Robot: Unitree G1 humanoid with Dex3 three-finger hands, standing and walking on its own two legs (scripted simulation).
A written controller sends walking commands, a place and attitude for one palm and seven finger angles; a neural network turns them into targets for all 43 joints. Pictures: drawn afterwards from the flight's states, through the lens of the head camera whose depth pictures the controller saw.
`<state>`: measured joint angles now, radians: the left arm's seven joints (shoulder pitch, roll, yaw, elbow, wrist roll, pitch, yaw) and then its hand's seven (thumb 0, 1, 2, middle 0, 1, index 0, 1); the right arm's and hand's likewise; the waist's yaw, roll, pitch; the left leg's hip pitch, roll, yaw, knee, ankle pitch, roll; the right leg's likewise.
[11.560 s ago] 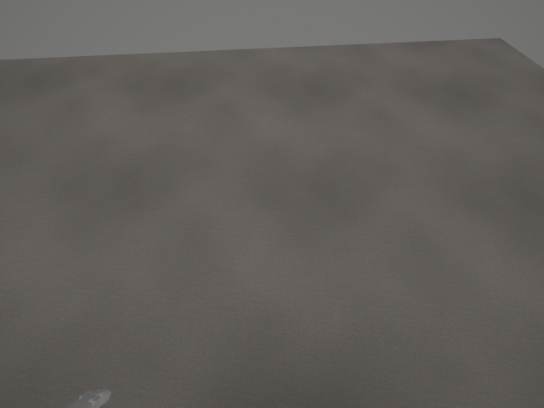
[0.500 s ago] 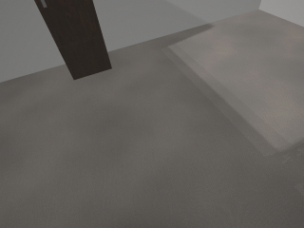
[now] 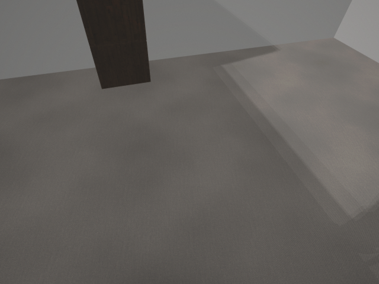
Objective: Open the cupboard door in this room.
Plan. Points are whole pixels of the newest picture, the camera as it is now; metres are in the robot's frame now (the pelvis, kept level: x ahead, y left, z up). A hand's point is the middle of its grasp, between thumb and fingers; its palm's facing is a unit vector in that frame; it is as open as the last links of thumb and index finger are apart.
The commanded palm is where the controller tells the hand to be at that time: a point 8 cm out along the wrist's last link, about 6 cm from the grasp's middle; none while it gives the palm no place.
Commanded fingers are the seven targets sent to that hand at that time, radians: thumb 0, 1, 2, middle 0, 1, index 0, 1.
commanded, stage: stand and wait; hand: left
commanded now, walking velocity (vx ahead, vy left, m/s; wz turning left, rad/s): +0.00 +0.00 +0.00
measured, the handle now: out of the picture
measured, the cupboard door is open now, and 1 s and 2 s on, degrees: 0 0 0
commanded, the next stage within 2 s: turn or walk to find it in 1.66 s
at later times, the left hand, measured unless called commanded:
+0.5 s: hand out of the picture +0.00 +0.17 -0.18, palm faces +0.01 -0.98 -0.18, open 7.4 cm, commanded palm none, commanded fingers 0.00 0.90 0.90 -0.20 -0.30 -0.20 -0.30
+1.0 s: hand out of the picture -0.01 +0.17 -0.17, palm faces +0.01 -0.98 -0.19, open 7.4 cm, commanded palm none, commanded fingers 0.00 0.90 0.90 -0.20 -0.30 -0.20 -0.30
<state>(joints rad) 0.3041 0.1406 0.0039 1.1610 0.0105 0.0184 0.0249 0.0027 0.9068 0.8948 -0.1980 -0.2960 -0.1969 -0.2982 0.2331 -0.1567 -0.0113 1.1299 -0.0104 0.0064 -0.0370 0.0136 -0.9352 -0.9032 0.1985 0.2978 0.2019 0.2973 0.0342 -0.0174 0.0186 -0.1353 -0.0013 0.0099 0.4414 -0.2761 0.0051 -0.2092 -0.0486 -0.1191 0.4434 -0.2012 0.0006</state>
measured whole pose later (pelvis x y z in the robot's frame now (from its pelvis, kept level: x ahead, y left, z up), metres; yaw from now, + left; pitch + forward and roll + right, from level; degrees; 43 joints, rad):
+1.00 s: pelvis +0.00 +0.00 +0.00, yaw -2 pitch -2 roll +0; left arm 0.28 0.15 0.00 1.15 0.01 -0.01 0.03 0.00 0.91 0.89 -0.20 -0.30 -0.20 -0.30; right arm 0.30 -0.16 -0.01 1.15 -0.01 -0.02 -0.03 0.01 -0.91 -0.90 0.20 0.30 0.20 0.30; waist 0.01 0.00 0.03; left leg -0.10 0.01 0.04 0.40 -0.26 0.00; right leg -0.20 -0.03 -0.09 0.41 -0.18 -0.01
